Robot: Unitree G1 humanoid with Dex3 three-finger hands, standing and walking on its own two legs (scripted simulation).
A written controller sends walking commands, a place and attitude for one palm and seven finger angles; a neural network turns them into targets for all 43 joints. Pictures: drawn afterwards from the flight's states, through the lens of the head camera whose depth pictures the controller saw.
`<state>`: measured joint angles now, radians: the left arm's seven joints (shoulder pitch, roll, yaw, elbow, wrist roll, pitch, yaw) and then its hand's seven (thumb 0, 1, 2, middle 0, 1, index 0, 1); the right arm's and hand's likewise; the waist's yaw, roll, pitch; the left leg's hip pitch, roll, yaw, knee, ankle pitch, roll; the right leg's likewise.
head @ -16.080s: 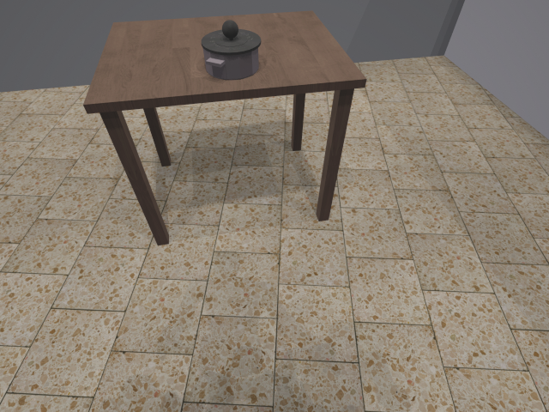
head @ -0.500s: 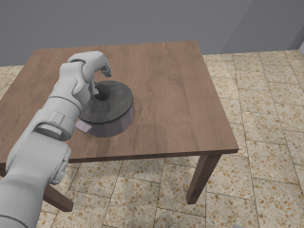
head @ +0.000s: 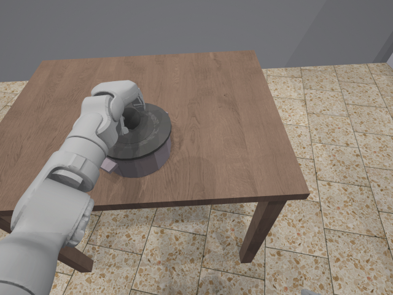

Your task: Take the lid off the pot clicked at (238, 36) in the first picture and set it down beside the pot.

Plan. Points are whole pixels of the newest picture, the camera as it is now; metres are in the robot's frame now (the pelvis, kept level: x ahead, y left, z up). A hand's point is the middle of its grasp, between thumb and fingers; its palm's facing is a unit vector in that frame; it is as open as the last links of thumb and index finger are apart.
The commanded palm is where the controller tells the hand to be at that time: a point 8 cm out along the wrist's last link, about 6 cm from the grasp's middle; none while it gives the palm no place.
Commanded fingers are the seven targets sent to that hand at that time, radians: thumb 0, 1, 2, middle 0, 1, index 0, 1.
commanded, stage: lower the open fingers around the knob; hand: left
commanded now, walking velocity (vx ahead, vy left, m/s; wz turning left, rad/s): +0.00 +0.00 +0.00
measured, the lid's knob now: (129, 118) +0.49 +0.15 +0.09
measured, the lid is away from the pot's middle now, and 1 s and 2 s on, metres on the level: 0.00 0.00 0.00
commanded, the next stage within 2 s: close the fingers and squeeze the knob in 0.26 s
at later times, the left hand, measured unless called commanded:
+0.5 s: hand (119, 121) +0.46 +0.16 +0.11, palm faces -0.34 -0.06 -0.94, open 10.2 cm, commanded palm +0.45 +0.16 +0.17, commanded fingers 0.00 -0.09 1.07 -0.56 -0.70 -0.56 -0.70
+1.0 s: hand (122, 119) +0.46 +0.15 +0.12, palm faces -0.33 -0.06 -0.94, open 8.4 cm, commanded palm +0.45 +0.15 +0.17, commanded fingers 0.00 0.20 0.94 -0.65 -0.99 -0.65 -0.99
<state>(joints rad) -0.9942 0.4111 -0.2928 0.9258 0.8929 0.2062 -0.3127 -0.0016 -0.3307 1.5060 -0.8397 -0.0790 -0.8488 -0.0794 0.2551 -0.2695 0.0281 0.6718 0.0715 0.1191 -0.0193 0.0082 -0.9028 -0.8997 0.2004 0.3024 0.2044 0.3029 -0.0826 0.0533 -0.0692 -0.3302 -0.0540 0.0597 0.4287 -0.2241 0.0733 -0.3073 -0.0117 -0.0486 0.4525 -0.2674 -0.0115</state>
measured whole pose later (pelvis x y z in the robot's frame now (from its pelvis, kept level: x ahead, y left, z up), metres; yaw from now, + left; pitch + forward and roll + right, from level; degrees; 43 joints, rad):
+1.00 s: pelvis +0.00 +0.00 +0.00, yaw -1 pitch +7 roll +0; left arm -0.98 0.40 -0.27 0.94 0.89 0.20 -0.27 0.00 0.09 1.01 -0.61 -0.90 -0.61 -0.90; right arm 0.28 -0.27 0.03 0.69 0.07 0.13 -0.02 0.01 -0.90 -0.90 0.20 0.30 0.20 0.30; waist -0.09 0.06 -0.08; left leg -0.33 -0.05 0.07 0.43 -0.22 0.08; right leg -0.31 -0.01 -0.04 0.45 -0.26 -0.01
